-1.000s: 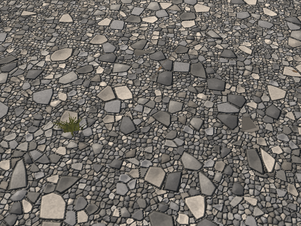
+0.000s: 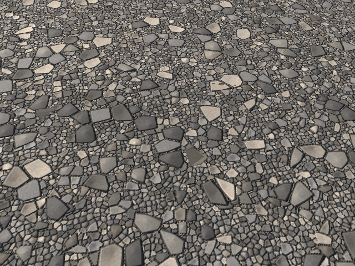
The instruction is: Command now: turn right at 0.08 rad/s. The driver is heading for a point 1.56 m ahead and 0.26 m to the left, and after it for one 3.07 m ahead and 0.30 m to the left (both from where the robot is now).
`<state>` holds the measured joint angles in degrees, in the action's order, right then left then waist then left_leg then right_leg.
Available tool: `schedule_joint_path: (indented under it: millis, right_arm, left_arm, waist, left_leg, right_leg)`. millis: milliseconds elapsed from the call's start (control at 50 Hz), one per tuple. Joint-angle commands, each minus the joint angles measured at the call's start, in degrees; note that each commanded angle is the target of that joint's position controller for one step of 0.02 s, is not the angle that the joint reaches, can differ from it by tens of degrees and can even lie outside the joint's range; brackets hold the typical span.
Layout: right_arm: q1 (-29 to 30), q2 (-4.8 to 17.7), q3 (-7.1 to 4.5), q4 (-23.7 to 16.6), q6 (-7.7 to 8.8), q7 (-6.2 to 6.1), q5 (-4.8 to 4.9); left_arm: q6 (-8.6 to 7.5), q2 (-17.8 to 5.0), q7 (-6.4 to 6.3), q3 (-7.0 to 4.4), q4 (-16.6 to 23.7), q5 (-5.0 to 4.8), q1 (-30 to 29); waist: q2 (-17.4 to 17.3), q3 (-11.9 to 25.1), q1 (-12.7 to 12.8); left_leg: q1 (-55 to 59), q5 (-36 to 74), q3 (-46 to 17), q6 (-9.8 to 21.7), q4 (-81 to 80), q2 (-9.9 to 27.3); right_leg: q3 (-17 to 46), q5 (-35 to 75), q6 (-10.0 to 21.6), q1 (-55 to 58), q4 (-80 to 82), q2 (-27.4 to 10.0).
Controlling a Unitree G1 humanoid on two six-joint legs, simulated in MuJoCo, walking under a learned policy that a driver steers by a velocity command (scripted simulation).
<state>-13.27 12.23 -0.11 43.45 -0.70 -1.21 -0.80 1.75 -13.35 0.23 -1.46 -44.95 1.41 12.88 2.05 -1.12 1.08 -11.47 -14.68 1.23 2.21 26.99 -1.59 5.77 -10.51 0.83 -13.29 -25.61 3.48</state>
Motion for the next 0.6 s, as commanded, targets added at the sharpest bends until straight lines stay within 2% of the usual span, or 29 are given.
schedule_joint_path:
  millis: [20,60,100,180,380,600]
  right_arm:
    - [-0.11,8.19,-2.06,-2.79,1.05,-0.05,0.50]
    - [0.89,7.78,-2.03,-2.30,0.79,-0.14,0.34]
    - [0.79,7.53,-2.03,-1.64,0.65,-0.07,0.15]
    - [0.54,7.18,-2.04,0.25,0.80,0.01,0.11]
    - [-0.79,6.74,-1.78,6.76,1.12,-0.14,0.14]
    - [-3.22,5.37,-0.97,13.36,1.15,-0.59,0.14]
  left_arm:
    - [-1.31,-5.86,-0.56,-1.43,1.11,-0.64,0.51]
    - [-1.36,-5.05,-0.83,-1.15,-0.29,-0.60,0.35]
    - [-1.43,-5.12,-1.11,-1.10,-1.50,-0.56,0.00]
    - [-1.69,-5.28,-1.38,-1.07,-4.18,-0.66,0.13]
    - [-1.70,-5.55,-1.95,-0.85,-11.40,-0.87,0.81]
    - [-1.61,-4.08,-2.40,-0.06,-17.36,-0.98,1.43]
  waist:
    - [-5.76,1.47,-0.67]
    - [-4.39,0.13,-0.57]
    - [-2.68,-0.23,-0.89]
    - [-1.47,0.08,-1.14]
    - [-2.05,-0.49,-1.01]
    - [-2.37,-1.50,-1.10]
  left_leg:
    - [-0.64,4.17,-9.31,1.57,-9.45,7.98]
    - [-0.03,1.80,-8.78,1.55,-9.09,7.69]
    - [0.18,1.70,-8.39,1.73,-8.81,7.34]
    - [1.14,2.35,-7.82,1.77,-8.54,6.85]
    - [1.57,3.23,-7.53,1.51,-9.74,6.58]
    - [1.77,3.93,-7.37,1.37,-10.04,6.49]
  right_leg:
    - [3.74,4.94,0.55,2.91,2.30,-3.93]
    - [3.98,3.90,0.53,1.53,3.66,-4.09]
    - [4.46,4.55,0.68,1.37,4.48,-4.43]
    - [5.12,4.84,0.88,1.54,5.45,-5.11]
    - [5.37,5.30,1.38,3.28,7.01,-6.09]
    - [4.69,5.78,1.53,3.65,7.56,-6.29]
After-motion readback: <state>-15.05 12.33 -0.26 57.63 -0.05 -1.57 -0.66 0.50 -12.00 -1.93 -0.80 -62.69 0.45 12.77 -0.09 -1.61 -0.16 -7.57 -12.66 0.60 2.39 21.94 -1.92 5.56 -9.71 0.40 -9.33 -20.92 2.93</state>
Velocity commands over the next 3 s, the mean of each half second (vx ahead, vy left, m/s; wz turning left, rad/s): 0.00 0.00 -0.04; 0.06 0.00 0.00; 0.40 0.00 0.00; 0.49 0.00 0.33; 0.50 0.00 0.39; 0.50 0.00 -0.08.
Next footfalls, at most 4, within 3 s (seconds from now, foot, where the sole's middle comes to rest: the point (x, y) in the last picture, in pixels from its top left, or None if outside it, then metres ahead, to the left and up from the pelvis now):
1.14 right None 0.13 -0.12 -0.78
1.60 left None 0.47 0.04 -0.78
2.16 right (198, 197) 0.82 -0.07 -0.78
2.66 left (131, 169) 0.95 0.23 -0.78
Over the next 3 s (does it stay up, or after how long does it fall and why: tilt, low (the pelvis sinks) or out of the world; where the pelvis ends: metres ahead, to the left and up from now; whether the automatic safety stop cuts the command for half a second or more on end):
stays up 1.00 0.18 0.01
